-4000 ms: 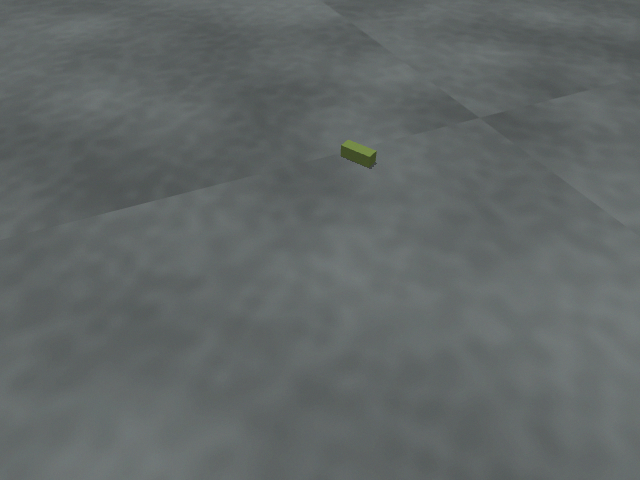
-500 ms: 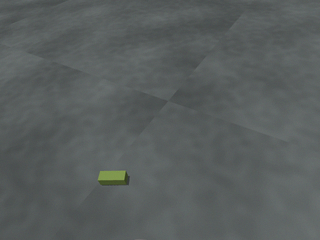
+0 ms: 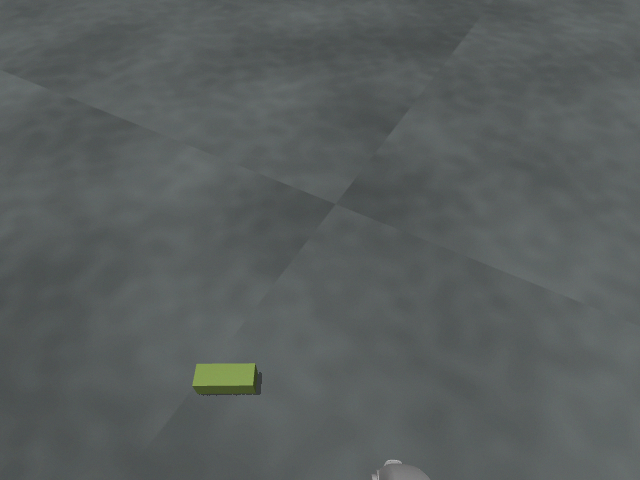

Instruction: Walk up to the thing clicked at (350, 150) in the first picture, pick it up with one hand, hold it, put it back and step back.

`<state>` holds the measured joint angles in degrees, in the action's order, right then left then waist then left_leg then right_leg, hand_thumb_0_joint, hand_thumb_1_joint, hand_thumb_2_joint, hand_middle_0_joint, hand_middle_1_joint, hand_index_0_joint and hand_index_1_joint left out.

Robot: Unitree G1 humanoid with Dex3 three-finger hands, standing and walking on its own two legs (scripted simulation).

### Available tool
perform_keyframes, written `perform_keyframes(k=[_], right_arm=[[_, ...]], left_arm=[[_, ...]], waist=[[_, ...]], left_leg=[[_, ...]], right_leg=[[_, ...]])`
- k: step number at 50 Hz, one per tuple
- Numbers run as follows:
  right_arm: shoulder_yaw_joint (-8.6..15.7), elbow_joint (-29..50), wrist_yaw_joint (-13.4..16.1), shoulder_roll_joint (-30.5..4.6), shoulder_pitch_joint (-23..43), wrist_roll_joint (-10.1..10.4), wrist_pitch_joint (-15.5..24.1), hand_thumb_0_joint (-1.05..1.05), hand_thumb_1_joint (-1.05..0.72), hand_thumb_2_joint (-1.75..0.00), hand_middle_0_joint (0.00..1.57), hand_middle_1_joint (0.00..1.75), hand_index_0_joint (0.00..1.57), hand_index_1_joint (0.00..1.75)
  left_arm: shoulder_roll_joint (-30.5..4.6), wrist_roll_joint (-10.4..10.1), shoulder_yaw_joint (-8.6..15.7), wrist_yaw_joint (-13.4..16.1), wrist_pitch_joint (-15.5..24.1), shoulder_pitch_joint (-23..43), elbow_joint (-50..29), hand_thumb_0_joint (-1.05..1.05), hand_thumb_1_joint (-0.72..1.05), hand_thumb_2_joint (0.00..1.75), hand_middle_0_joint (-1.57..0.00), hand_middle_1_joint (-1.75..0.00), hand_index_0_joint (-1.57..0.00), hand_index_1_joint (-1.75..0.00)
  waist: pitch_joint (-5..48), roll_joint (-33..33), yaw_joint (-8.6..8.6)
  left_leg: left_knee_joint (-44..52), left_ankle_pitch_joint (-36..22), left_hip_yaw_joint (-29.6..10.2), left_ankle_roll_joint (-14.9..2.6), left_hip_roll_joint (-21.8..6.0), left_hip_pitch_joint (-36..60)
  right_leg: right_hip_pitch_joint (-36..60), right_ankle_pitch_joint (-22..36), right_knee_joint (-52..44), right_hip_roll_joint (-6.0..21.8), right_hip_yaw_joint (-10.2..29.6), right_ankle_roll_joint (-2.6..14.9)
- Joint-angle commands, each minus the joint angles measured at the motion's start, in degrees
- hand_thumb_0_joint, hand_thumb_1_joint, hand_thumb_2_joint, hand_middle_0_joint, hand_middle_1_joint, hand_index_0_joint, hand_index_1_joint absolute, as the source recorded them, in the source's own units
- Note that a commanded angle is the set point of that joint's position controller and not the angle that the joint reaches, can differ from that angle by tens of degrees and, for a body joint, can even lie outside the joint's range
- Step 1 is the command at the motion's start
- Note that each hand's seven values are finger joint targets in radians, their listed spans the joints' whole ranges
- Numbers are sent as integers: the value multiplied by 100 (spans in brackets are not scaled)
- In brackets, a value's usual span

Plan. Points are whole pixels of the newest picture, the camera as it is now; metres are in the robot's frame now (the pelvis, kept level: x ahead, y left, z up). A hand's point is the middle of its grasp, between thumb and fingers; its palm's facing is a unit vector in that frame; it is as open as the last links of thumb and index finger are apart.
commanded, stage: walk up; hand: left
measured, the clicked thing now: (226, 378) +0.54 +0.29 -0.73
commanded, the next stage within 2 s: none
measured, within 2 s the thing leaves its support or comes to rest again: neither
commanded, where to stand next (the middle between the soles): +0.16 +0.05 m, yaw -1 degrees
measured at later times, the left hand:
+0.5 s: hand out of the picture +0.17 +0.34 -0.15, palm faces -0.04 -0.91 -0.42, open 7.4 cm
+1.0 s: hand out of the picture +0.16 +0.31 -0.15, palm faces -0.04 -0.94 -0.35, open 7.4 cm
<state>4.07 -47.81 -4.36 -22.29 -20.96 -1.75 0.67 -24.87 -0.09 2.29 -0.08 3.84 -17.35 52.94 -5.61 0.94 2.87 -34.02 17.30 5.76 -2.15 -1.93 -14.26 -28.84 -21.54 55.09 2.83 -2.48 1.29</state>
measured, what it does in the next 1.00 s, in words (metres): walks ahead: right foot, then left foot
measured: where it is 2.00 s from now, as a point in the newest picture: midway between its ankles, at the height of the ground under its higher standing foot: outside the picture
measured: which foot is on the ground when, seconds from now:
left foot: down 0.00-0.14, up 0.16-0.44, down 0.46-1.00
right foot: up 0.00-0.12, down 0.14-1.00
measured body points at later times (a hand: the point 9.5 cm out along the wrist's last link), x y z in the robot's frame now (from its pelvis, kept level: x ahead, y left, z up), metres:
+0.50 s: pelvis +0.08 +0.06 -0.02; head +0.10 +0.05 +0.43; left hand +0.17 +0.38 -0.12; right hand +0.16 -0.26 -0.13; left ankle +0.15 +0.20 -0.73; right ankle +0.12 -0.09 -0.73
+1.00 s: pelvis +0.09 +0.05 +0.00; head +0.10 +0.05 +0.45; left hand +0.16 +0.36 -0.12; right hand +0.18 -0.25 -0.12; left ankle +0.15 +0.20 -0.73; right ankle +0.09 -0.07 -0.73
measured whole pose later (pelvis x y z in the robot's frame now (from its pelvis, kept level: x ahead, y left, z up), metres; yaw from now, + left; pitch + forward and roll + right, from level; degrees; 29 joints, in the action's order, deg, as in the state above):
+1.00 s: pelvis +0.09 +0.05 +0.00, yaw -2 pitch -3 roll +0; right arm -0.2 -61.0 -0.9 -20.8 -5.1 -0.1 1.3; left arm -20.8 0.5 0.7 -1.5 -0.2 -8.6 62.4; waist -3.4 -1.0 -0.6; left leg -29.6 11.2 -0.1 2.2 -3.2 -15.9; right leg -12.3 -16.2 31.0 1.4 -1.1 -0.7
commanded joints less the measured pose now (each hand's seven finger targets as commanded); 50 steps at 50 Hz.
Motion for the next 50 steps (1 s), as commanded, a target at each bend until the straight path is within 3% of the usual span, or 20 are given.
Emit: perform_keyframes(k=[1, 5, 6, 7, 8, 9, 10, 13, 16, 22, 23, 24, 25, 26, 29, 32, 35, 37, 39, 50], right_arm=[[451, 601, 143, -1607, -48, -1, 160, 0, -90, -90, 20, 30, 20, 30], [265, 772, 204, -1275, 403, 120, 85, 0, -90, -90, 20, 30, 20, 30], [171, 777, 229, -1004, 327, 183, 89, 0, -90, -90, 20, 30, 20, 30], [98, 839, 251, -785, 186, 234, 90, 0, -90, -90, 20, 30, 20, 30], [128, 713, 303, -916, -75, 191, -27, 0, -90, -90, 20, 30, 20, 30], [266, 669, 361, -1358, -35, 107, -120, 0, -90, -90, 20, 30, 20, 30], [312, 558, 385, -1442, 87, 88, -143, 0, -90, -90, 20, 30, 20, 30], [288, 233, 348, -1332, -39, 177, -128, 0, -90, -90, 20, 30, 20, 30], [203, 20, 336, -1068, -115, 183, -114, 0, -90, -90, 20, 30, 20, 30], [172, -302, 451, -1002, 237, 154, 124, 0, -90, -90, 20, 30, 20, 30], [187, -352, 494, -1121, 201, 101, 167, 0, -90, -90, 20, 30, 20, 30], [239, -329, 533, -1481, 252, 8, 228, 0, -90, -90, 20, 30, 20, 30], [253, -144, 541, -1910, 715, 54, 268, 0, -90, -90, 20, 30, 20, 30], [301, -112, 525, -2067, 1177, 104, 243, 0, -90, -90, 20, 30, 20, 30], [92, -164, 547, -1501, 1448, 65, 263, 0, -90, -90, 20, 30, 20, 30], [49, -310, 517, -1481, 1478, 113, 226, 0, -90, -90, 20, 30, 20, 30], [-85, -373, 542, -1090, 1299, 221, 205, 0, -90, -90, 20, 30, 20, 30], [-63, -602, 560, -1169, 1274, 187, 205, 0, -90, -90, 20, 30, 20, 30], [-49, -595, 534, -1355, 1755, 176, 208, 0, -90, -90, 20, 30, 20, 30], [-165, -1109, 459, -1111, 1776, 172, 194, 0, -90, -90, 20, 30, 20, 30]], left_arm=[[-1066, 42, 361, 97, 190, -130, -446, 0, 90, 90, -20, -30, -20, -30], [-897, 55, 403, 202, 235, -899, -242, 0, 90, 90, -20, -30, -20, -30], [-1163, 90, 490, 248, 249, -1070, -219, 0, 90, 90, -20, -30, -20, -30], [-1592, 134, 603, 296, 264, -1203, -321, 0, 90, 90, -20, -30, -20, -30], [-1718, 72, 548, 284, 244, -905, -504, 0, 90, 90, -20, -30, -20, -30], [-1797, 20, 529, 283, 196, -543, -620, 0, 90, 90, -20, -30, -20, -30], [-1689, 13, 525, 285, 184, -443, -635, 0, 90, 90, -20, -30, -20, -30], [-1395, 52, 415, 269, 183, -108, -712, 0, 90, 90, -20, -30, -20, -30], [-1245, 142, 353, 206, 164, 257, -759, 0, 90, 90, -20, -30, -20, -30], [-1071, 92, 266, 99, -181, 567, -709, 0, 90, 90, -20, -30, -20, -30], [-865, 54, 207, 88, -255, 543, -687, 0, 90, 90, -20, -30, -20, -30], [-541, 12, 130, 87, -316, 449, -703, 0, 90, 90, -20, -30, -20, -30], [-613, -50, 158, 123, -384, 260, -591, 0, 90, 90, -20, -30, -20, -30], [-1049, 1, 281, 155, -418, 346, -374, 0, 90, 90, -20, -30, -20, -30], [-936, -6, 291, 66, -366, 235, -84, 0, 90, 90, -20, -30, -20, -30], [-771, 6, 260, 56, -320, 157, 129, 0, 90, 90, -20, -30, -20, -30], [-1070, 104, 256, 80, -249, 575, 111, 0, 90, 90, -20, -30, -20, -30], [-993, 41, 186, 12, -302, 1127, 60, 0, 90, 90, -20, -30, -20, -30], [-850, 30, 124, -12, -325, 880, 262, 0, 90, 90, -20, -30, -20, -30], [-865, 48, 128, -49, -241, 1357, 622, 0, 90, 90, -20, -30, -20, -30]], waist=[[274, -999, -35], [603, -324, -614], [775, 243, -769], [979, 1322, -809], [694, 1046, -531], [485, 647, -487], [247, 475, -468], [114, 430, -287], [287, 799, -187], [581, 831, -156], [521, 417, -126], [516, -691, -182], [414, -1294, -348], [238, -1256, -333], [403, -1221, -532], [682, -1415, -569], [985, -675, -357], [851, -394, -181], [680, -626, -386], [542, 229, -228]], left_leg=[[1235, -1243, -1508, -1331, -1490, 446], [-240, -2196, -780, -773, -1023, -385], [-1086, -1913, -529, -485, -671, -671], [-2401, -511, -204, -139, -68, -1441], [-2831, 1454, -672, 1, 281, -1887], [-3209, 1954, -860, -10, 10, -1977], [-3327, 1899, -1042, 28, -111, -2108], [-2938, 937, -1118, 64, -107, -1729], [-2126, 620, -804, 192, -75, -908], [211, -614, -212, 261, 204, 501], [438, -758, -498, 214, 59, 729], [1102, -371, -1888, -23, -846, 435], [1756, 295, -3456, -650, -1913, -311], [1758, 667, -3617, -1110, -2108, -1045], [1051, -360, -1966, -597, -1119, -620], [487, -1319, -1575, -392, -918, -422], [212, -1203, -1238, -24, -599, -467], [732, -155, -1265, 5, -543, 120], [975, 314, -1572, -101, -749, -162], [980, -511, -986, 99, -416, 418]], right_leg=[[69, 94, -994, 100, -30, -12], [2092, 1580, -2385, -319, -216, 81], [2581, 1656, -2642, -102, 229, 178], [2992, 1678, -3152, 1104, 2180, 618], [2621, 1203, -3676, 2028, 3623, 1098], [2248, 425, -3683, 2279, 3910, 1660], [1959, 230, -3723, 2117, 3679, 1690], [1448, 567, -3584, 1260, 2062, 1078], [816, 1271, -3280, 873, 1053, 986], [295, 1381, -1925, 663, 679, 750], [-75, 1076, -1598, 580, 656, 553], [-156, 437, -855, 140, 379, 265], [33, -697, -563, -280, 356, 49], [610, -1024, -146, 23, 543, 35], [810, -491, -897, 39, 442, 96], [1528, 388, -2238, -124, 114, 55], [1842, 1566, -2502, 466, 1043, 310], [1119, 808, -2495, 403, 903, 258], [1287, 426, -2560, 168, 599, 163], [1198, 479, -3570, 461, 946, 157]])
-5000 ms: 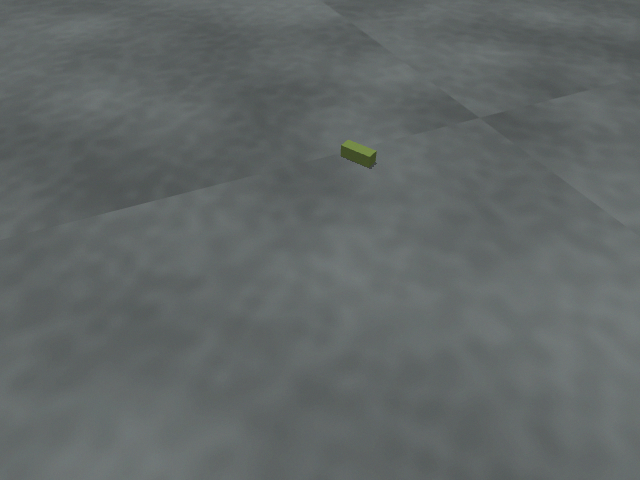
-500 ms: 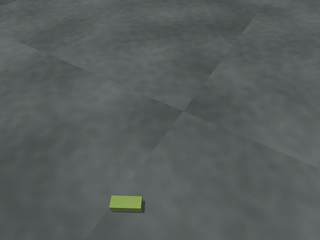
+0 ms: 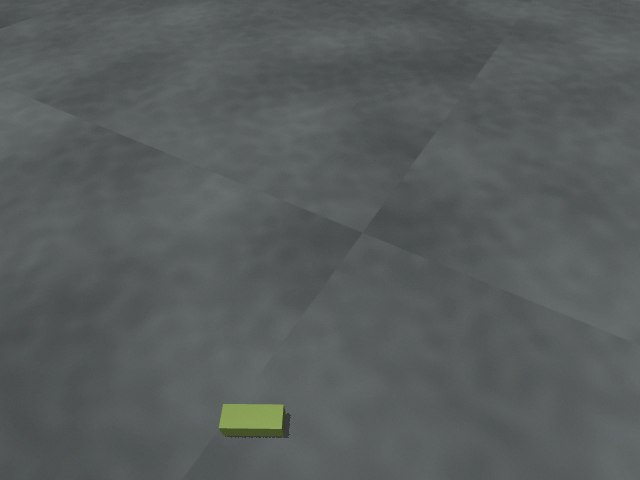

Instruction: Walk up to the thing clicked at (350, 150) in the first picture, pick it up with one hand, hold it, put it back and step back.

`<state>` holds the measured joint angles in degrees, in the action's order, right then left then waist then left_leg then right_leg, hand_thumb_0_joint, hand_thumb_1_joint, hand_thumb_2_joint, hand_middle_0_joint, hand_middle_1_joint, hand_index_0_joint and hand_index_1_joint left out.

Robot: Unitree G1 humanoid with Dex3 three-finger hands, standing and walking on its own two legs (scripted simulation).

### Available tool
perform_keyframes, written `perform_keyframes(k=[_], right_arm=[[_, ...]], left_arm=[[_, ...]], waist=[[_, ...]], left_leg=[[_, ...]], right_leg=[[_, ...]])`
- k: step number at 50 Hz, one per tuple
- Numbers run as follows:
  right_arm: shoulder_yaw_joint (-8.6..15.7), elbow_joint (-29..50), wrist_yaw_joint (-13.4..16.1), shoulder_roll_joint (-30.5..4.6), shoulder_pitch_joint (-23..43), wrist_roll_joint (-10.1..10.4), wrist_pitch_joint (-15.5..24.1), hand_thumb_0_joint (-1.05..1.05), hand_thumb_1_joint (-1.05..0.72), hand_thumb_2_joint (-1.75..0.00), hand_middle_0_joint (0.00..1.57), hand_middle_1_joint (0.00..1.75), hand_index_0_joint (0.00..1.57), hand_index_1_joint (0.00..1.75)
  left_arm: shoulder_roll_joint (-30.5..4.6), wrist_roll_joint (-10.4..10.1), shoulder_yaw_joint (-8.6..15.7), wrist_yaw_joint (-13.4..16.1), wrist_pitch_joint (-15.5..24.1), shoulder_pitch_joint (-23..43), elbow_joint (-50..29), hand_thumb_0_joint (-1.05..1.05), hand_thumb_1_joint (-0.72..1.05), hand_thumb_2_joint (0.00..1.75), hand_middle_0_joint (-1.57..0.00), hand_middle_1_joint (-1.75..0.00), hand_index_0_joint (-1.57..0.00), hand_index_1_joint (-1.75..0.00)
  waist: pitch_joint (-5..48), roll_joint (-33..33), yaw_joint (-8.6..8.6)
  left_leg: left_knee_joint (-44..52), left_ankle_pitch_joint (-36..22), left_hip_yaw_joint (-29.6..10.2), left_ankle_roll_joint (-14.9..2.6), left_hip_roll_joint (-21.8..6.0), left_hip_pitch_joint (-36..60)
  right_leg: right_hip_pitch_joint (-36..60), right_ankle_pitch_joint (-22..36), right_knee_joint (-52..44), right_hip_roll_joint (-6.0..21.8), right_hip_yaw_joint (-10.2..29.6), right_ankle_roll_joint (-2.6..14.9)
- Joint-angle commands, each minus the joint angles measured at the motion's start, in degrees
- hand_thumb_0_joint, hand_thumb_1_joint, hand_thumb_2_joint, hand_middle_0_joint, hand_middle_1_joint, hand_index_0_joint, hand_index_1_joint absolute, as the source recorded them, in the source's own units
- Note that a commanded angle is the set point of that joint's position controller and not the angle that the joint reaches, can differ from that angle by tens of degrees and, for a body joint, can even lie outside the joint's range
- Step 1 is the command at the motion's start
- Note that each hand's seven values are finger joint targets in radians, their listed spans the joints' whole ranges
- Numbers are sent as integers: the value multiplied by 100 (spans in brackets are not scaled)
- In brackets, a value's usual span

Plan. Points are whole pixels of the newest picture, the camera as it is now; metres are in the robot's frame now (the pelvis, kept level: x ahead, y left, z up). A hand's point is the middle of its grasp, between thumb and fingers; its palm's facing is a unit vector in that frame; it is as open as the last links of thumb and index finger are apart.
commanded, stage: walk up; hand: left
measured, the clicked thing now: (253, 420) +0.44 +0.25 -0.73
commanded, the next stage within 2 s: none
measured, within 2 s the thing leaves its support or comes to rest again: neither
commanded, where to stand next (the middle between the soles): +0.07 -0.01 m, yaw +1 degrees
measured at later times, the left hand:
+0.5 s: hand out of the picture +0.12 +0.25 -0.14, palm faces -0.03 -0.95 -0.31, open 7.4 cm
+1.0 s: hand out of the picture +0.10 +0.26 -0.15, palm faces +0.00 -0.95 -0.32, open 7.4 cm
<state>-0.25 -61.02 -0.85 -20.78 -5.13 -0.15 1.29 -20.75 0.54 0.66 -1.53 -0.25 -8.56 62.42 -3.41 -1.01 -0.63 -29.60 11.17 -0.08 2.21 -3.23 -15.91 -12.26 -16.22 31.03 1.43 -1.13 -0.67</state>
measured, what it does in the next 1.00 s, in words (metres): stands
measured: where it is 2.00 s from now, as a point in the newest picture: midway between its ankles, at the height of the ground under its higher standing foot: outside the picture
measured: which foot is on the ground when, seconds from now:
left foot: down 0.00-1.00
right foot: down 0.00-1.00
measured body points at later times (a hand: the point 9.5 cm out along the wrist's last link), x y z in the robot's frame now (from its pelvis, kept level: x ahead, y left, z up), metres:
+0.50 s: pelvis +0.02 +0.00 +0.01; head +0.03 +0.01 +0.46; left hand +0.13 +0.30 -0.12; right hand +0.09 -0.31 -0.12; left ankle +0.05 +0.15 -0.73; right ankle +0.01 -0.13 -0.73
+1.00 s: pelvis +0.02 +0.01 +0.01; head +0.03 +0.01 +0.46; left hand +0.10 +0.31 -0.12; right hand +0.11 -0.30 -0.12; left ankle +0.05 +0.15 -0.73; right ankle +0.01 -0.13 -0.73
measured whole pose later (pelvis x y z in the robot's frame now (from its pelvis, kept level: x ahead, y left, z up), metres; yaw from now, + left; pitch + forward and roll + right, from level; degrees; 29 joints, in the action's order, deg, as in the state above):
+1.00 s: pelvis +0.02 +0.01 +0.01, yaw +0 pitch -2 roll +0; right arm 0.4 -64.3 0.2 -19.7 -4.7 -0.4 1.0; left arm -20.3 1.0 2.3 -1.9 -2.2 -5.5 63.5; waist -3.2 0.6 0.1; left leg -21.6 8.4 0.4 2.0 -2.5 -11.4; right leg -7.7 -13.4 22.8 2.1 -1.1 -1.3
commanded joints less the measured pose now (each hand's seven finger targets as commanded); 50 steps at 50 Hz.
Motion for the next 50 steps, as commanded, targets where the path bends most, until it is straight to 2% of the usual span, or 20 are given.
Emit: perform_keyframes(k=[1, 5, 7, 9, 14, 17, 31, 34, 36, 40, 46, 47, 48, 49, 50], right_arm=[[261, 173, 109, -1237, 178, 11, 131, 0, -90, -90, 20, 30, 20, 30], [258, 84, 104, -1220, 297, -11, 117, 0, -90, -90, 20, 30, 20, 30], [246, 32, 111, -1204, 238, -16, 131, 0, -90, -90, 20, 30, 20, 30], [229, 19, 121, -1188, 281, -13, 146, 0, -90, -90, 20, 30, 20, 30], [254, -28, 154, -1215, 274, -16, 131, 0, -90, -90, 20, 30, 20, 30], [240, -38, 158, -1208, 300, -22, 136, 0, -90, -90, 20, 30, 20, 30], [257, -51, 173, -1220, 296, -24, 137, 0, -90, -90, 20, 30, 20, 30], [262, -69, 173, -1207, 299, -33, 120, 0, -90, -90, 20, 30, 20, 30], [261, -68, 166, -1226, 296, -36, 133, 0, -90, -90, 20, 30, 20, 30], [269, -65, 166, -1193, 306, -35, 133, 0, -90, -90, 20, 30, 20, 30], [262, -49, 152, -1171, 334, -35, 116, 0, -90, -90, 20, 30, 20, 30], [272, -82, 156, -1185, 309, -34, 118, 0, -90, -90, 20, 30, 20, 30], [429, -38, 317, -1675, 85, -11, 49, 0, -90, -90, 20, 30, 20, 30], [459, 22, 383, -1695, -67, 39, 20, 0, -90, -90, 20, 30, 20, 30], [516, 50, 414, -1794, -152, 43, 2, 0, -90, -90, 20, 30, 20, 30]], left_arm=[[-1263, -28, 290, 98, 164, 510, -319, 0, 90, 90, -20, -30, -20, -30], [-1228, -30, 293, 98, 135, 534, -227, 0, 90, 90, -20, -30, -20, -30], [-1219, -22, 305, 99, 138, 607, -231, 0, 90, 90, -20, -30, -20, -30], [-1191, -41, 303, 102, 132, 559, -209, 0, 90, 90, -20, -30, -20, -30], [-1192, -35, 323, 113, 103, 604, -189, 0, 90, 90, -20, -30, -20, -30], [-1151, -45, 307, 108, 80, 669, -198, 0, 90, 90, -20, -30, -20, -30], [-1105, -30, 301, 106, 56, 698, -151, 0, 90, 90, -20, -30, -20, -30], [-1119, -25, 302, 103, 50, 746, -114, 0, 90, 90, -20, -30, -20, -30], [-1099, -27, 290, 97, 50, 689, -116, 0, 90, 90, -20, -30, -20, -30], [-1102, -16, 306, 100, 58, 658, -92, 0, 90, 90, -20, -30, -20, -30], [-1086, -6, 299, 100, 62, 606, -96, 0, 90, 90, -20, -30, -20, -30], [-1103, 4, 306, 101, 64, 596, -88, 0, 90, 90, -20, -30, -20, -30], [-1556, 99, 617, 56, -143, 671, -385, 0, 90, 90, -20, -30, -20, -30], [-1429, 56, 624, 58, -225, 556, -505, 0, 90, 90, -20, -30, -20, -30], [-1291, 52, 598, 49, -284, 483, -586, 0, 90, 90, -20, -30, -20, -30]], waist=[[314, 425, 128], [269, 348, 71], [411, 331, 87], [512, 249, 31], [638, 165, 46], [577, 10, 43], [646, -6, 63], [463, 77, 108], [540, 23, 88], [581, 46, 89], [468, 39, 96], [553, 78, 99], [-104, 557, 135], [167, 335, 123], [242, 55, 138]], left_leg=[[585, 0, -383, -308, -290, 653], [755, 9, -395, -281, -307, 661], [790, -330, -359, -265, -345, 694], [788, -708, -345, -253, -367, 789], [833, -1058, -306, -262, -410, 799], [972, -833, -331, -248, -409, 715], [1076, -1069, -308, -278, -457, 872], [1160, -806, -337, -256, -431, 757], [1216, -712, -354, -273, -459, 798], [1199, -933, -341, -269, -468, 891], [1278, -533, -379, -261, -418, 806], [1272, -604, -377, -276, -433, 863], [743, -2334, -526, -467, -559, 433], [611, -3113, -601, -604, -781, 675], [719, -3287, -865, -830, -1026, 825]], right_leg=[[-461, -71, -1216, 607, 807, 340], [-335, -83, -1354, 575, 726, 278], [-90, 244, -1314, 601, 691, 282], [33, 618, -1257, 578, 630, 253], [362, 1046, -1239, 568, 518, 244], [399, 955, -1260, 559, 499, 219], [537, 1119, -1314, 546, 424, 184], [442, 934, -1376, 516, 433, 173], [498, 939, -1372, 533, 444, 178], [519, 987, -1378, 524, 399, 168], [463, 780, -1456, 528, 405, 149], [505, 823, -1443, 529, 421, 161], [14, 1886, -687, 394, 275, 149], [-63, 1848, -353, 302, 116, 139], [-276, 1377, 58, 138, 63, 90]])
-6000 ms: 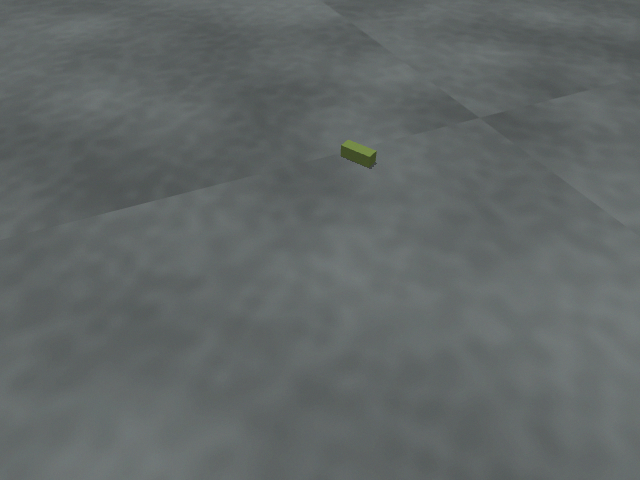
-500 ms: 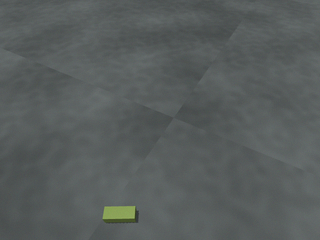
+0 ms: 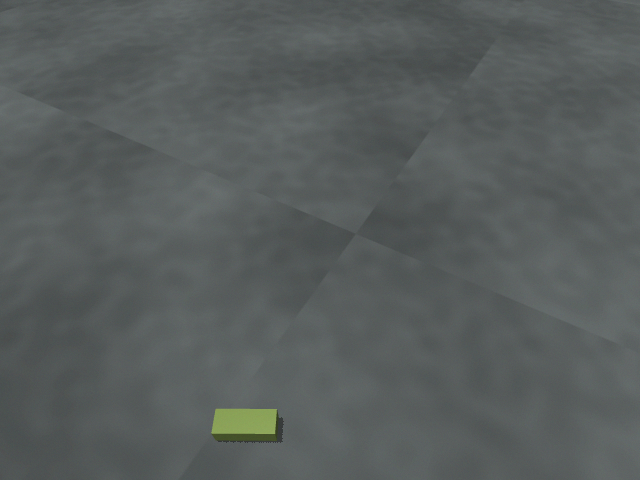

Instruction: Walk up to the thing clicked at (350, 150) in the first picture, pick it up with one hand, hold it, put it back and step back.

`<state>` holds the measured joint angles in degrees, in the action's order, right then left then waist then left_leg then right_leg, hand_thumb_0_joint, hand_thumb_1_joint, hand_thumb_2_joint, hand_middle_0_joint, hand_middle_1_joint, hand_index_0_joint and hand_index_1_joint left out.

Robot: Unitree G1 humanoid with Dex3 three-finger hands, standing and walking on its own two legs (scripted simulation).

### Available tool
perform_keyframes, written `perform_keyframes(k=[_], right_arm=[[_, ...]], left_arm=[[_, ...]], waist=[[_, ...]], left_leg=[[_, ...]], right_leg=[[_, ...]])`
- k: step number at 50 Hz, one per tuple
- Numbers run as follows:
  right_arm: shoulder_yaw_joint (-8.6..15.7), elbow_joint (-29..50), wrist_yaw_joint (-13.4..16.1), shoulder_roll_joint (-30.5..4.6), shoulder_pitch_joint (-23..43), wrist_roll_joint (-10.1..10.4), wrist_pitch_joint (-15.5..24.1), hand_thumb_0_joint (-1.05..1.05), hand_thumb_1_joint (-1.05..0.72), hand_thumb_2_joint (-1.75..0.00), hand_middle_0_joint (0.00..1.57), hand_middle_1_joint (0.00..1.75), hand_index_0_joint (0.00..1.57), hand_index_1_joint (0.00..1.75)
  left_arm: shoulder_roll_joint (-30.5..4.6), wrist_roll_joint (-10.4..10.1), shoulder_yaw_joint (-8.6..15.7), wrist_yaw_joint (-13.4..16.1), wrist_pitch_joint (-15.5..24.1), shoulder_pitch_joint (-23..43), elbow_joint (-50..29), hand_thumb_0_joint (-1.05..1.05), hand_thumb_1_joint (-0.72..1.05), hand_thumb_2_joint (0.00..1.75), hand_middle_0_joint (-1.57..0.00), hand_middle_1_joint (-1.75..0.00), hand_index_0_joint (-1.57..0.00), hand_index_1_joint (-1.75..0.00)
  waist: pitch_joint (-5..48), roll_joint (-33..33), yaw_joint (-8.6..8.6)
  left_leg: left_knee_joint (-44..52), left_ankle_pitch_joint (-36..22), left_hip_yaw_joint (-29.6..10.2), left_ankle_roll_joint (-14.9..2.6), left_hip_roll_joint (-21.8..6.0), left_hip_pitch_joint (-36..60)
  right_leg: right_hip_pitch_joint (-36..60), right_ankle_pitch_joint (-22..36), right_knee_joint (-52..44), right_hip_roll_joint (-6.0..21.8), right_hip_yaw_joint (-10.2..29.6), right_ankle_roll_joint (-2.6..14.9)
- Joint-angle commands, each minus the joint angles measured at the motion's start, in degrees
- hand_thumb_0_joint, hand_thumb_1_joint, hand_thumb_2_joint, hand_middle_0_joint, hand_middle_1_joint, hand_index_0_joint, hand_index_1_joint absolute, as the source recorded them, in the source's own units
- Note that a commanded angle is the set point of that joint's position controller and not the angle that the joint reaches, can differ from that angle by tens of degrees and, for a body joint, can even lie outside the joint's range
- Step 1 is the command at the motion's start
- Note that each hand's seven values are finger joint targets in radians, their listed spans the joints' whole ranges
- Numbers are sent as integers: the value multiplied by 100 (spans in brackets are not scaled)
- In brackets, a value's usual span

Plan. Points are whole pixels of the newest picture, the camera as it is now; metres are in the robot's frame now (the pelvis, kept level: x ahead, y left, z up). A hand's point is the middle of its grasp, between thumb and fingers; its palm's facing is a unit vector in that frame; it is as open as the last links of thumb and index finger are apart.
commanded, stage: walk up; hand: left
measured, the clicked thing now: (246, 424) +0.42 +0.24 -0.75
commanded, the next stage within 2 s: none
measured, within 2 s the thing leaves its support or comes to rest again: neither
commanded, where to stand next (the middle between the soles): +0.05 -0.01 m, yaw +1 degrees
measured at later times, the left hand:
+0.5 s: hand out of the picture -0.05 +0.23 -0.13, palm faces +0.05 -0.84 -0.55, open 7.4 cm
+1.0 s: hand out of the picture +0.04 +0.33 -0.17, palm faces +0.02 -0.92 -0.39, open 7.4 cm
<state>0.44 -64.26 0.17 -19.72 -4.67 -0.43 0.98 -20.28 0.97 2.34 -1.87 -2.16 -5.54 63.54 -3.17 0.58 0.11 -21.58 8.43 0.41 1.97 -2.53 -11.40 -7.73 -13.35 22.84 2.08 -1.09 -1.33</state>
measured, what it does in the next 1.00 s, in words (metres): steps on the spot: right foot, then left foot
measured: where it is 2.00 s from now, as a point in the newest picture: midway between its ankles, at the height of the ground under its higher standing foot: outside the picture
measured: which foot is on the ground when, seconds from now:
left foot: down 0.00-0.26, up 0.28-0.76, down 0.78-1.00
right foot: down 0.00-0.04, up 0.06-0.22, down 0.24-0.80, up 0.82-1.00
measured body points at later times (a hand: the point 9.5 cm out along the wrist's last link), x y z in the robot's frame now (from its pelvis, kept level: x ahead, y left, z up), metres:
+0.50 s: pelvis -0.05 -0.07 -0.01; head -0.02 -0.12 +0.43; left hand -0.05 +0.27 -0.09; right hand +0.03 -0.39 -0.17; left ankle -0.02 +0.10 -0.67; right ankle -0.08 -0.19 -0.74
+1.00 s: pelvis +0.00 +0.04 -0.02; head +0.03 +0.07 +0.43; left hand +0.04 +0.37 -0.14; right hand +0.10 -0.27 -0.11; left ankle +0.01 +0.14 -0.74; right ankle +0.04 -0.12 -0.66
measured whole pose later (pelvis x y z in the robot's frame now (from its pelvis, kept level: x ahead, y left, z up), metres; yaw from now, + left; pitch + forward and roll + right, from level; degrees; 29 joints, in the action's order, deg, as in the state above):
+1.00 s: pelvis +0.00 +0.04 -0.02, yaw +5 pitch -4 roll +0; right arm 3.7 -47.2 -1.4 -21.5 -14.6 -0.2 1.6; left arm -25.3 0.8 3.0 0.8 0.2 -16.4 48.8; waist -7.6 3.4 0.7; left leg -35.0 18.1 2.8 -2.4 0.8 -13.2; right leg -30.4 -22.7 68.1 -0.6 6.5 1.3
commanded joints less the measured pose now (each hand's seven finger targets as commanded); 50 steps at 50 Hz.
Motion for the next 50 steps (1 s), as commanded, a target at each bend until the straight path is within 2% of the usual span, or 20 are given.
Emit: perform_keyframes(k=[1, 2, 4, 7, 11, 12, 13, 15, 18, 21, 24, 32, 35, 38, 39, 40, 41, 42, 45, 50], right_arm=[[523, 466, 357, -2025, -268, 74, 39, 0, -90, -90, 20, 30, 20, 30], [584, 565, 403, -2098, -323, 18, 61, 0, -90, -90, 20, 30, 20, 30], [667, 851, 462, -2101, -218, -100, 79, 0, -90, -90, 20, 30, 20, 30], [651, 1250, 438, -1910, 366, -212, 4, 0, -90, -90, 20, 30, 20, 30], [521, 1412, 168, -1416, 600, -204, -177, 0, -90, -90, 20, 30, 20, 30], [407, 1488, 109, -1007, 310, -206, -306, 0, -90, -90, 20, 30, 20, 30], [364, 1682, 36, -851, 181, -297, -411, 0, -90, -90, 20, 30, 20, 30], [579, 1678, -24, -1331, 47, -295, -571, 0, -90, -90, 20, 30, 20, 30], [730, 1598, -256, -1666, -305, -347, -635, 0, -90, -90, 20, 30, 20, 30], [733, 1655, -316, -1465, -495, -344, -627, 0, -90, -90, 20, 30, 20, 30], [775, 1852, -380, -1446, -151, -360, -601, 0, -90, -90, 20, 30, 20, 30], [821, 2049, -574, -1493, -114, -270, -438, 0, -90, -90, 20, 30, 20, 30], [845, 2165, -642, -1464, -184, -274, -401, 0, -90, -90, 20, 30, 20, 30], [1025, 1860, -626, -1597, -1376, -261, -322, 0, -90, -90, 20, 30, 20, 30], [1157, 1674, -546, -1917, -2032, -281, -268, 0, -90, -90, 20, 30, 20, 30], [1138, 1792, -436, -2141, -2211, -324, -188, 0, -90, -90, 20, 30, 20, 30], [1135, 1952, -393, -2363, -1969, -147, -144, 0, -90, -90, 20, 30, 20, 30], [1162, 2013, -398, -2510, -1607, -49, -152, 0, -90, -90, 20, 30, 20, 30], [844, 2224, -179, -1782, -788, 34, 25, 0, -90, -90, 20, 30, 20, 30], [790, 2000, 354, -1815, -1077, 77, 228, 0, -90, -90, 20, 30, 20, 30]], left_arm=[[-1254, 29, 453, 67, -144, 89, -811, 0, 90, 90, -20, -30, -20, -30], [-1203, 40, 491, 45, -237, 68, -938, 0, 90, 90, -20, -30, -20, -30], [-1138, 31, 499, 0, -383, -147, -1118, 0, 90, 90, -20, -30, -20, -30], [-1133, -19, 534, -55, -390, -504, -1195, 0, 90, 90, -20, -30, -20, -30], [-1002, -37, 471, 80, 61, -1336, -711, 0, 90, 90, -20, -30, -20, -30], [-1520, 55, 576, 203, 234, -1429, -727, 0, 90, 90, -20, -30, -20, -30], [-2340, 187, 763, 350, 356, -1471, -865, 0, 90, 90, -20, -30, -20, -30], [-2745, 242, 808, 553, 437, -636, -1153, 0, 90, 90, -20, -30, -20, -30], [-2279, 116, 820, 722, 600, -854, -1114, 0, 90, 90, -20, -30, -20, -30], [-1947, 82, 790, 737, 690, -1345, -1172, 0, 90, 90, -20, -30, -20, -30], [-1819, 74, 756, 712, 751, -1586, -1285, 0, 90, 90, -20, -30, -20, -30], [-2109, 88, 756, 588, 806, -1809, -1657, 0, 90, 90, -20, -30, -20, -30], [-2353, 119, 728, 569, 818, -1590, -1771, 0, 90, 90, -20, -30, -20, -30], [-2151, 107, 593, 550, 747, -1238, -1903, 0, 90, 90, -20, -30, -20, -30], [-1656, 66, 418, 532, 728, -1579, -1925, 0, 90, 90, -20, -30, -20, -30], [-1143, 17, 282, 531, 725, -1650, -2055, 0, 90, 90, -20, -30, -20, -30], [-1583, -36, 337, 574, 688, -1453, -2057, 0, 90, 90, -20, -30, -20, -30], [-1853, -10, 351, 608, 674, -1271, -1974, 0, 90, 90, -20, -30, -20, -30], [-1729, -73, 350, 457, 598, -1728, -1582, 0, 90, 90, -20, -30, -20, -30], [-1426, -3, 487, 302, -48, -1508, -1855, 0, 90, 90, -20, -30, -20, -30]], waist=[[517, -551, 130], [691, -879, 153], [827, -1021, 51], [853, -1121, -220], [1049, -851, -498], [647, 406, -483], [248, 1250, -443], [-81, 474, -140], [47, 177, 106], [327, 539, -11], [-18, 597, -198], [-424, 1140, -335], [-312, 1297, -139], [248, 327, 647], [553, -1045, 924], [373, -2231, 890], [433, -1606, 780], [34, -1324, 617], [-568, -443, 21], [-510, -337, -128]], left_leg=[[24, -3415, -1337, -1188, -1534, 558], [181, -3640, -1725, -1584, -2014, 579], [202, -2780, -1621, -1788, -2192, 167], [-299, -2201, -878, -1483, -1627, -415], [-1659, 694, -241, -878, -533, -716], [-2596, 1975, -88, -659, 43, -1578], [-3531, 2736, -700, -351, 538, -2545], [-3951, 1970, -1530, -350, 165, -2548], [-4369, 1137, -1563, -272, 335, -2741], [-4281, 886, -1460, -222, 354, -2649], [-4197, 906, -1360, -126, 344, -2781], [-2867, 1471, -675, -97, -55, -2369], [-2381, 1829, -219, -220, -167, -1485], [-1137, 1065, 64, -410, 121, 880], [-695, 1372, -247, -552, 182, 1764], [-110, 1509, -2279, -887, -890, 1868], [642, 2116, -3856, -1285, -1768, 1214], [843, 2736, -3962, -1658, -2032, 361], [287, 664, -1951, -1264, -1347, -180], [-527, -4389, -901, -919, -1456, -101]], right_leg=[[-849, 159, 1697, -112, 56, 148], [-1122, -1538, 2627, -192, 283, 153], [-1196, -1886, 3751, -3, 791, 229], [-1035, -1680, 3575, 56, 773, 292], [171, -396, 32, -77, 138, 78], [321, -888, -628, 294, 1309, -51], [-119, -1072, -967, 1565, 3312, 181], [-902, -1226, -1067, 2221, 3523, 937], [126, 908, -333, 1279, 1696, 281], [824, 2089, 133, 1284, 1322, 468], [669, 1568, -32, 1463, 1355, 981], [367, 341, -125, 1600, 1187, 1373], [-248, 750, 84, 1626, 870, 1342], [-1471, 1126, 1959, 1103, 177, 972], [-2140, 468, 3670, 521, -201, 702], [-3317, -2107, 4831, -230, 76, 393], [-3369, -2252, 4941, -380, 442, 428], [-3127, -2046, 5128, -57, 772, 539], [-2797, -995, 4724, 145, 1043, 391], [-2688, -692, 4939, -417, 1388, 102]])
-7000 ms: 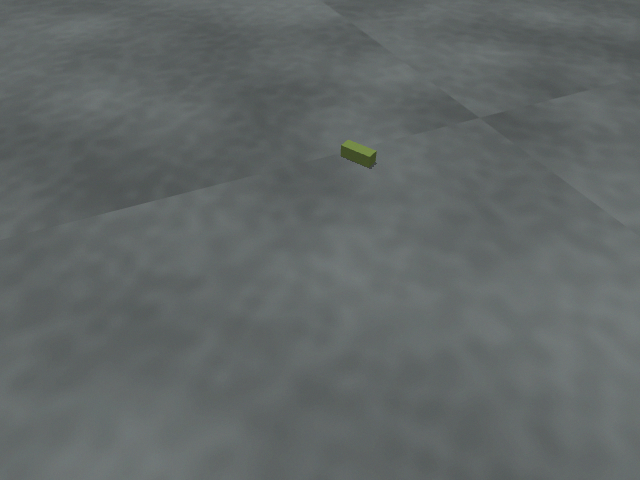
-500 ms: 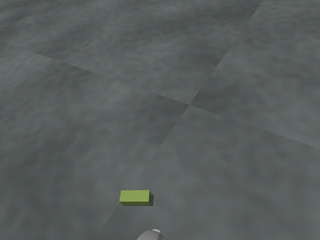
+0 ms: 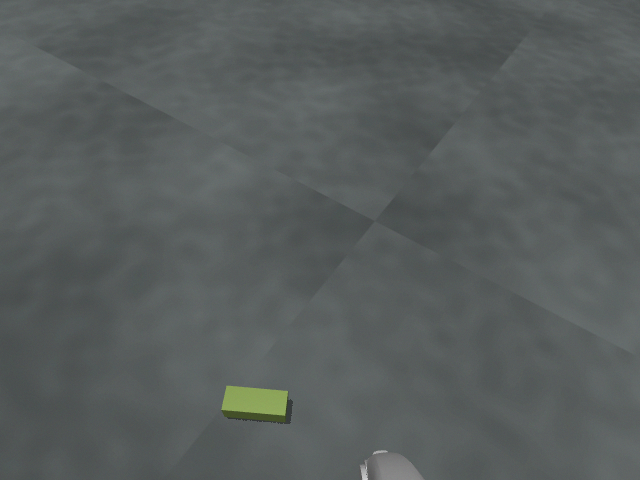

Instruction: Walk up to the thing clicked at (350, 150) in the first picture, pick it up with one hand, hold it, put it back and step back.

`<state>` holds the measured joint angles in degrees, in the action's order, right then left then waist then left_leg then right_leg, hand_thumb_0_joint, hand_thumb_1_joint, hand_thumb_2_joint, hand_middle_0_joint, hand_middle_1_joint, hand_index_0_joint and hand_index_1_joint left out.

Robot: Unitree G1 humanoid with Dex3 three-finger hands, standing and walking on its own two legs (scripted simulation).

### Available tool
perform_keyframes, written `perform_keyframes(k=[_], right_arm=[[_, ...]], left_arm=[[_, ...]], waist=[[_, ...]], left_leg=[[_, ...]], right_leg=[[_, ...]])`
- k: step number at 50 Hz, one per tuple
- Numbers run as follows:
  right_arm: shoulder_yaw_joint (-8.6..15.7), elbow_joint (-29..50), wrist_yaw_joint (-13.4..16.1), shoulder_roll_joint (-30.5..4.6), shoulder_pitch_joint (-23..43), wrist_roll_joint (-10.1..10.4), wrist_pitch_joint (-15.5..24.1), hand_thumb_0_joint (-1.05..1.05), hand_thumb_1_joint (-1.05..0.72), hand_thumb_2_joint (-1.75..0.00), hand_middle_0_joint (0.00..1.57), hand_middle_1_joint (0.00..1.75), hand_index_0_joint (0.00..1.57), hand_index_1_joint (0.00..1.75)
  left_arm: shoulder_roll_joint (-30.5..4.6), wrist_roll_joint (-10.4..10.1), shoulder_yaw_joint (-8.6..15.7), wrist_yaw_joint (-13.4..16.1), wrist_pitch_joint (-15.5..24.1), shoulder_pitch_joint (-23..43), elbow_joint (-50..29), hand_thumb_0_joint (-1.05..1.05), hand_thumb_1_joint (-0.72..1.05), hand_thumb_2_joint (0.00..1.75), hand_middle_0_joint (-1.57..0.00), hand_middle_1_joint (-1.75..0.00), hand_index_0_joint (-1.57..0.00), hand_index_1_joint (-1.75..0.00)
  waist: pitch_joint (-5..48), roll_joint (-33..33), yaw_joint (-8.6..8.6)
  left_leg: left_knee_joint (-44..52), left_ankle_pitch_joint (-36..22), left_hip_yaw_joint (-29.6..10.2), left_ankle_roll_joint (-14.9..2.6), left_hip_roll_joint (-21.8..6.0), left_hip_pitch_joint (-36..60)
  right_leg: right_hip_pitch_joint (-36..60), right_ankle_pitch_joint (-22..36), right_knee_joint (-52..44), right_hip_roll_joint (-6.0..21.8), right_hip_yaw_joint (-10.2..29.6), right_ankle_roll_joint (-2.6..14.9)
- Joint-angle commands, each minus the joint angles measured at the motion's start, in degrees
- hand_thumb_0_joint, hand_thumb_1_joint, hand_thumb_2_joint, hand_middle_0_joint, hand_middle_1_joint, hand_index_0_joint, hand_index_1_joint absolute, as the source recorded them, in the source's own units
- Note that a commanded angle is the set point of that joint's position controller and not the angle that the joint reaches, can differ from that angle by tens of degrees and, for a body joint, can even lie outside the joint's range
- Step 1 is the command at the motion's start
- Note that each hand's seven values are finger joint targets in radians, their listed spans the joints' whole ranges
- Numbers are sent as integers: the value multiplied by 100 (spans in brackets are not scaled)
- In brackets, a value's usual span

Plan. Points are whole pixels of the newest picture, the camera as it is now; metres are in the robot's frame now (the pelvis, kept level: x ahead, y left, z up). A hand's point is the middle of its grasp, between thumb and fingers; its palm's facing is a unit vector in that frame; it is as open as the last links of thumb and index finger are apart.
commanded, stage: walk up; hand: left
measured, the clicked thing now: (256, 403) +0.44 +0.17 -0.73
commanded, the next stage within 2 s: none
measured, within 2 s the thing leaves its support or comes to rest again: neither
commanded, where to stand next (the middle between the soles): +0.05 -0.06 m, yaw -3 degrees
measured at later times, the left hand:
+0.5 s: hand out of the picture +0.15 +0.19 -0.14, palm faces -0.19 -0.89 -0.41, open 7.4 cm
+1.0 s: hand out of the picture +0.02 +0.21 -0.14, palm faces -0.07 -0.91 -0.40, open 7.4 cm
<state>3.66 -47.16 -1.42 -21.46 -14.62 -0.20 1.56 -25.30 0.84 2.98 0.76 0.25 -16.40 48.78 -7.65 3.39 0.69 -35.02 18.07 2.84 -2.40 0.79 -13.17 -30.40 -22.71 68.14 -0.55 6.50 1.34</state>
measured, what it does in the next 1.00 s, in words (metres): steps on the spot: right foot, then left foot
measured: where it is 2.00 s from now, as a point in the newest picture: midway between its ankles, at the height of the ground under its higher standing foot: outside the picture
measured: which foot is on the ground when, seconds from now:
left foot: down 0.00-0.40, up 0.42-0.74, down 0.76-1.00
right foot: up 0.00-0.34, down 0.36-1.00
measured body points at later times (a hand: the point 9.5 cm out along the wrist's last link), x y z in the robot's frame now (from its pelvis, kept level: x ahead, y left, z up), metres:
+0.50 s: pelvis -0.02 -0.06 -0.01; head +0.07 -0.07 +0.43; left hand +0.16 +0.24 -0.11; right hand +0.04 -0.39 -0.13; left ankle -0.01 +0.09 -0.67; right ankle -0.01 -0.15 -0.73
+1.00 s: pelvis -0.05 -0.06 +0.00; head -0.05 -0.06 +0.45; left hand +0.02 +0.26 -0.11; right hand -0.03 -0.37 -0.12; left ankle -0.05 +0.04 -0.73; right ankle -0.02 -0.17 -0.72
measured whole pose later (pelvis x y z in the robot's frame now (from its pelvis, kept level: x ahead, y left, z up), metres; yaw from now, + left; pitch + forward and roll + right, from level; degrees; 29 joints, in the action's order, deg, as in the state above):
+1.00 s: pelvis -0.05 -0.06 +0.00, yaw -3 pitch -3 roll +0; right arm 2.3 -50.9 -2.3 -21.0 -17.8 -2.5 0.3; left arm -23.2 0.8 2.3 -0.5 1.7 -15.6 52.9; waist -3.5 -0.3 0.9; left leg -33.1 18.0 -0.4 -2.4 2.0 -12.2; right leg -16.0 -21.3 34.4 -1.4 -0.5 1.1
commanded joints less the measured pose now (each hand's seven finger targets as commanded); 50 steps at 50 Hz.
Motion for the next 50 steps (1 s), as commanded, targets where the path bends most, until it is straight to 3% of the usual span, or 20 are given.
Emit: perform_keyframes(k=[1, 4, 11, 15, 17, 18, 19, 20, 21, 23, 27, 32, 36, 38, 40, 41, 43, 47, 49, 50], right_arm=[[454, 348, 538, -1603, 48, 39, 167, 0, -90, -90, 20, 30, 20, 30], [410, 449, 546, -1465, 311, 14, 122, 0, -90, -90, 20, 30, 20, 30], [482, 425, 550, -1621, -219, -5, -19, 0, -90, -90, 20, 30, 20, 30], [498, 513, 586, -1789, -180, 35, -63, 0, -90, -90, 20, 30, 20, 30], [489, 510, 624, -1879, -154, 58, -67, 0, -90, -90, 20, 30, 20, 30], [439, 526, 627, -1808, -117, 105, -58, 0, -90, -90, 20, 30, 20, 30], [324, 579, 625, -1565, -163, 165, -42, 0, -90, -90, 20, 30, 20, 30], [239, 600, 666, -1289, 26, 176, -66, 0, -90, -90, 20, 30, 20, 30], [230, 507, 801, -1232, 163, 144, -76, 0, -90, -90, 20, 30, 20, 30], [283, 252, 790, -1446, -47, 176, -40, 0, -90, -90, 20, 30, 20, 30], [212, 48, 809, -1360, -452, 169, 1, 0, -90, -90, 20, 30, 20, 30], [90, 193, 537, -1147, -43, -22, 109, 0, -90, -90, 20, 30, 20, 30], [220, 286, 253, -1242, 44, -306, -47, 0, -90, -90, 20, 30, 20, 30], [286, 243, 129, -1333, -163, -364, -81, 0, -90, -90, 20, 30, 20, 30], [309, 125, 37, -1329, -332, -331, -36, 0, -90, -90, 20, 30, 20, 30], [340, 154, -20, -1452, -278, -325, -30, 0, -90, -90, 20, 30, 20, 30], [320, 207, -49, -1553, -140, -233, 16, 0, -90, -90, 20, 30, 20, 30], [186, 160, 85, -1257, 148, -179, 126, 0, -90, -90, 20, 30, 20, 30], [279, 242, 11, -1482, 361, -200, 2, 0, -90, -90, 20, 30, 20, 30], [287, 312, -20, -1383, 361, -225, -103, 0, -90, -90, 20, 30, 20, 30]], left_arm=[[-871, -20, 387, 57, -320, -430, -406, 0, 90, 90, -20, -30, -20, -30], [-797, -75, 341, 56, -354, -284, -505, 0, 90, 90, -20, -30, -20, -30], [-867, 47, 311, -29, -312, 596, -854, 0, 90, 90, -20, -30, -20, -30], [-862, 114, 389, -137, -329, 593, -921, 0, 90, 90, -20, -30, -20, -30], [-844, 186, 451, -199, -299, 456, -895, 0, 90, 90, -20, -30, -20, -30], [-960, 231, 512, -206, -266, 194, -840, 0, 90, 90, -20, -30, -20, -30], [-1391, 275, 678, -214, -229, 84, -849, 0, 90, 90, -20, -30, -20, -30], [-1424, 189, 699, -220, -272, 225, -992, 0, 90, 90, -20, -30, -20, -30], [-1438, 209, 618, -198, -294, 332, -1140, 0, 90, 90, -20, -30, -20, -30], [-1040, 170, 551, -177, -393, 712, -1322, 0, 90, 90, -20, -30, -20, -30], [-882, 320, 525, -182, -399, 932, -1552, 0, 90, 90, -20, -30, -20, -30], [-842, 141, 422, -115, -207, 369, -1155, 0, 90, 90, -20, -30, -20, -30], [-1404, 7, 480, 43, 48, 297, -805, 0, 90, 90, -20, -30, -20, -30], [-1464, 15, 472, 97, 163, 397, -738, 0, 90, 90, -20, -30, -20, -30], [-1172, 69, 363, 54, 237, 669, -710, 0, 90, 90, -20, -30, -20, -30], [-1068, 75, 320, 17, 248, 895, -665, 0, 90, 90, -20, -30, -20, -30], [-911, 27, 303, -42, 265, 957, -492, 0, 90, 90, -20, -30, -20, -30], [-736, -45, 231, -46, 401, 693, -175, 0, 90, 90, -20, -30, -20, -30], [-756, -76, 211, 10, 497, 50, 35, 0, 90, 90, -20, -30, -20, -30], [-928, -76, 268, 101, 525, -275, 206, 0, 90, 90, -20, -30, -20, -30]], waist=[[85, -826, -212], [460, -1324, -206], [1126, -1283, 202], [1309, -1203, 134], [1430, -1033, -25], [1747, -493, -227], [1931, 421, -368], [1688, 1304, -540], [1537, 1714, -567], [996, 782, -324], [1167, 506, -326], [1325, 273, -480], [793, -164, -162], [687, -292, 8], [514, -542, 138], [228, -790, 229], [-36, -1295, 189], [427, -658, -57], [894, -1082, -264], [881, -1031, -293]], left_leg=[[838, -5323, -981, -617, -1772, -3], [815, -4803, -621, -702, -1558, 315], [182, -4575, -944, -925, -1730, 1519], [-212, -4631, -1189, -996, -1990, 1407], [-756, -4560, -1054, -868, -1922, 1285], [-1443, -3932, -593, -539, -1511, 831], [-2196, -2494, -205, -96, -900, -487], [-3045, 1396, 141, 146, 83, -1862], [-3199, 2627, -65, 166, 14, -1789], [-3178, 2213, -490, 193, 3, -1420], [-2784, 1198, -311, 204, 251, -1339], [-1061, 1119, -416, 203, -95, -1283], [-446, 715, -722, -21, -147, -861], [-304, 625, -783, -196, -164, -481], [269, 1257, -1168, -444, -216, 141], [1024, 2350, -1775, -623, -419, 123], [2389, 3643, -3162, -1091, -1591, -535], [1325, -1533, -2040, -936, -1371, 342], [719, -1082, -1149, -601, -837, 337], [309, -1155, -959, -412, -648, 38]], right_leg=[[-322, 295, 437, -232, 611, -175], [-303, 448, 197, -286, 442, -177], [-262, 74, -1485, -30, -41, -157], [258, -175, -2417, 121, -372, -11], [730, 451, -3466, 137, -437, 142], [1684, 2203, -4057, 196, -315, 324], [2830, 4731, -3540, 743, 521, 798], [3323, 6678, -3509, 1554, 1568, 1785], [2646, 6641, -3659, 1946, 2004, 2120], [1992, 6055, -3541, 1410, 1058, 1725], [2086, 5113, -3498, 1017, 653, 1483], [2788, 2230, -4003, 1423, 1411, 1437], [1933, 508, -4447, 1926, 2178, 1130], [1387, -397, -4627, 1941, 2104, 944], [366, -2140, -4900, 1382, 1433, 502], [-182, -2265, -4705, 755, 717, 206], [282, -638, -2665, -177, -546, -89], [872, -277, -3191, 93, -473, -62], [1807, 712, -4438, -29, -776, -34], [2270, 1183, -4659, 106, -491, 5]])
